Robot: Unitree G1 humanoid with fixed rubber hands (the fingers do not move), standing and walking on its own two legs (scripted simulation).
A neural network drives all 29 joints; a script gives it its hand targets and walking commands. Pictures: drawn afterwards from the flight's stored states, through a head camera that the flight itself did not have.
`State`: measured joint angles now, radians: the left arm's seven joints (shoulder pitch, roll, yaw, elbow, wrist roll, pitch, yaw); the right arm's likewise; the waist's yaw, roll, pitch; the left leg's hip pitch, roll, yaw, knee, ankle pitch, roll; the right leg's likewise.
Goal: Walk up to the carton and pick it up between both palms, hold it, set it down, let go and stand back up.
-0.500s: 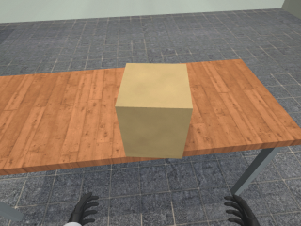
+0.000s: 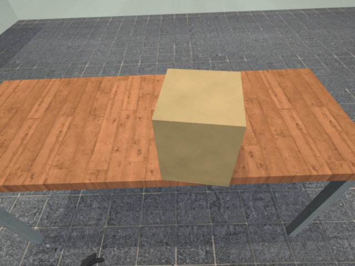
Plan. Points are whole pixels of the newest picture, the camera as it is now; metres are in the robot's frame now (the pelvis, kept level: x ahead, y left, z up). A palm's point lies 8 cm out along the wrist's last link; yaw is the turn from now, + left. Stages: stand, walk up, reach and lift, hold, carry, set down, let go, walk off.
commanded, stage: stand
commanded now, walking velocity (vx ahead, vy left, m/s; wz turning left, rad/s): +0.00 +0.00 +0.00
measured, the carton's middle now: (198, 128) +0.49 -0.02 +0.03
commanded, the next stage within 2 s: none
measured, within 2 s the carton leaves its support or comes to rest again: neither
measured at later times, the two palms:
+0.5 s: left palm out of the picture +0.05 +0.26 -0.11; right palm out of the picture +0.08 -0.23 -0.12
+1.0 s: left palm out of the picture +0.00 +0.25 -0.13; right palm out of the picture +0.05 -0.23 -0.13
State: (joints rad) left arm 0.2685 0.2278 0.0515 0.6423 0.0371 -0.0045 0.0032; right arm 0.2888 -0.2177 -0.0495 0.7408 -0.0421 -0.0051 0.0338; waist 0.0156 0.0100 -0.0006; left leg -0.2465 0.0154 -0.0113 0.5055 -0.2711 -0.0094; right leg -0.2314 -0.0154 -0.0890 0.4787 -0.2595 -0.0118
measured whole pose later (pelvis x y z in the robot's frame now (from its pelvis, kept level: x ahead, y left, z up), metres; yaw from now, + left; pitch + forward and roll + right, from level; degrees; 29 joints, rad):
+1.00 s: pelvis -0.01 +0.00 +0.00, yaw +3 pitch +0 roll -1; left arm 0.35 0.19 0.04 0.88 0.02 0.00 0.03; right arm 0.34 -0.19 -0.03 0.86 -0.03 0.00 -0.02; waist 0.01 0.01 0.00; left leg -0.25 -0.02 -0.06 0.49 -0.24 0.00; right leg -0.21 -0.05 -0.14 0.47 -0.25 0.00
